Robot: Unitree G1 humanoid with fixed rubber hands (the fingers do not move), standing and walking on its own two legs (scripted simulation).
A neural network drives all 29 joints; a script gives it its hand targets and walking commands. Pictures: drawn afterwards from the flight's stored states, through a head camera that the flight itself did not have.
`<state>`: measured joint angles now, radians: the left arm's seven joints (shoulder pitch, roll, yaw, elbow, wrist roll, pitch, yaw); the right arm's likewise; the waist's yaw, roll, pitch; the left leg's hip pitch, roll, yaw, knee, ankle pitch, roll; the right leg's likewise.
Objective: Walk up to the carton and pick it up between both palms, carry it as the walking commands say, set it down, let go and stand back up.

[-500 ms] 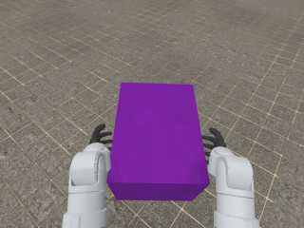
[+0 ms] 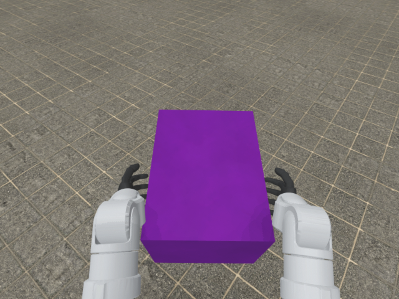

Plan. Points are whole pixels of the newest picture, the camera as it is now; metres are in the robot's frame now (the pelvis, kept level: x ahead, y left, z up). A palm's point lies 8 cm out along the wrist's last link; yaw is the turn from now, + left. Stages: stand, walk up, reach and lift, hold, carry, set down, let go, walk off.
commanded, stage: carry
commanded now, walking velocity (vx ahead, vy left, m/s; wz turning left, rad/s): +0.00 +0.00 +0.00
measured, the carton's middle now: (205, 184) +0.37 +0.00 +0.01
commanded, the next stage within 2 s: hold in 1.12 s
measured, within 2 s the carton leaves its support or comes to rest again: neither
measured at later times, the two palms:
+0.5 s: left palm (128, 206) +0.28 +0.14 +0.07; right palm (288, 210) +0.27 -0.15 +0.07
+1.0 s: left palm (123, 210) +0.27 +0.15 +0.07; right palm (285, 212) +0.27 -0.15 +0.07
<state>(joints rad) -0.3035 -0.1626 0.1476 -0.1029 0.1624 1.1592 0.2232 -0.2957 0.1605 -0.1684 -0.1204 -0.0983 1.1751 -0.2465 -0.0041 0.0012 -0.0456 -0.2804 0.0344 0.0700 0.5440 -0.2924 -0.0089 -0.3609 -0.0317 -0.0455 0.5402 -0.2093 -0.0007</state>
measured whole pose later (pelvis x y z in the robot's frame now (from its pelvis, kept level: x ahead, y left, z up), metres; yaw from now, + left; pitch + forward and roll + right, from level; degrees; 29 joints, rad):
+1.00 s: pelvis -0.01 +0.00 +0.00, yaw -1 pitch +1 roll +1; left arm -0.27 -0.16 0.15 -0.07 0.16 1.09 0.21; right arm -0.27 0.15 -0.16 -0.08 -0.13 1.10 -0.16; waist 0.01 -0.01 -0.06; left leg -0.30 0.04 0.09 0.55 -0.28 -0.01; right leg -0.38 -0.04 -0.04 0.54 -0.19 0.00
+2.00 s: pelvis +0.00 +0.01 -0.01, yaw +6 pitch +16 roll -1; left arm -0.37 -0.18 0.31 0.49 0.27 0.32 0.07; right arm -0.36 0.18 -0.40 0.44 -0.27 0.33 -0.04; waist -0.05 0.01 -0.01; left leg -0.64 -0.07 -0.11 0.64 -0.27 0.01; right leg -0.66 0.03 0.08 0.60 -0.22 0.02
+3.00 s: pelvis -0.04 +0.00 -0.16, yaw +7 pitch +41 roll +0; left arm -0.77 -0.07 0.33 0.67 0.17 0.27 0.19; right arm -0.70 0.13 -0.46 0.54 -0.19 0.27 -0.16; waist -0.04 0.00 -0.22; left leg -1.58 -0.12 -0.11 1.36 -0.49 -0.03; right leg -1.61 0.09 0.09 1.33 -0.43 0.04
